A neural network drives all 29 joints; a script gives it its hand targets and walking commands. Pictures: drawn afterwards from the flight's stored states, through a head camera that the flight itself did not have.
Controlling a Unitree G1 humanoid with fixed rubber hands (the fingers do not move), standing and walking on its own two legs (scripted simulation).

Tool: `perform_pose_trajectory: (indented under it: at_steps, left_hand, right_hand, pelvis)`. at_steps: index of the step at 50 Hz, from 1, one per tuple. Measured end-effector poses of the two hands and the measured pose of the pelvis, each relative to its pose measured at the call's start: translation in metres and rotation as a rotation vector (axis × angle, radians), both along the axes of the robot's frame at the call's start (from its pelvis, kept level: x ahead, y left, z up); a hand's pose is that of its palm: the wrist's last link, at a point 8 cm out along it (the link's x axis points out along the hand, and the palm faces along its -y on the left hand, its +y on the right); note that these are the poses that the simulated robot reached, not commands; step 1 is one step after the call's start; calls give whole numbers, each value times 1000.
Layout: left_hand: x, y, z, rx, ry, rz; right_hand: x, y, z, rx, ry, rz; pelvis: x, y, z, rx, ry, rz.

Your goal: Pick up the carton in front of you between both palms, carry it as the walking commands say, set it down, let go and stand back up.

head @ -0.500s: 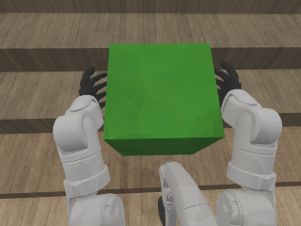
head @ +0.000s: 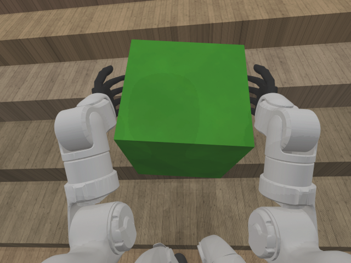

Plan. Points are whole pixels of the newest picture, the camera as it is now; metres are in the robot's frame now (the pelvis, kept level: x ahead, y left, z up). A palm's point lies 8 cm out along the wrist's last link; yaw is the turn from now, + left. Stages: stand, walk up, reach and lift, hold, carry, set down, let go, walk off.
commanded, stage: carry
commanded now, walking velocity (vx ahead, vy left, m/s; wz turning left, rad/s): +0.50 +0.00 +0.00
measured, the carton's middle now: (182, 119) +0.40 -0.04 +0.09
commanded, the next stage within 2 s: none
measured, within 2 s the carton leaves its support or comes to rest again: neither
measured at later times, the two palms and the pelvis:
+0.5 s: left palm out of the picture +0.62 +0.10 +0.29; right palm out of the picture +0.68 -0.20 +0.29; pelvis +0.29 -0.11 +0.15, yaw -1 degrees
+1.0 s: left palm out of the picture +0.99 +0.07 +0.41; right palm out of the picture +0.94 -0.23 +0.40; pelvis +0.60 -0.03 +0.27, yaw +1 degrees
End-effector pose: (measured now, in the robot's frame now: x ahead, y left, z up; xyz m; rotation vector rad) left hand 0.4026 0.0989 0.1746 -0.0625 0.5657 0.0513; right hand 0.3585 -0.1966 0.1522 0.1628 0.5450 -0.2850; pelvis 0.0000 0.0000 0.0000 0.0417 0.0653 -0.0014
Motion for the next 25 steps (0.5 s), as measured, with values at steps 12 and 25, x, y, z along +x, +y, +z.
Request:
perform_pose_trajectory:
  at_steps: [12,25]
  left_hand:
    - [145,-70,114,-46,-41,-63]
    - [221,0,112,52,228,249]
  right_hand:
    - [125,-70,157,-92,-27,-88]
    - [318,0,139,49,220,257]
  pelvis:
    - [146,-39,63,-76,-13,-33]
    - [291,-110,147,-100,-24,-7]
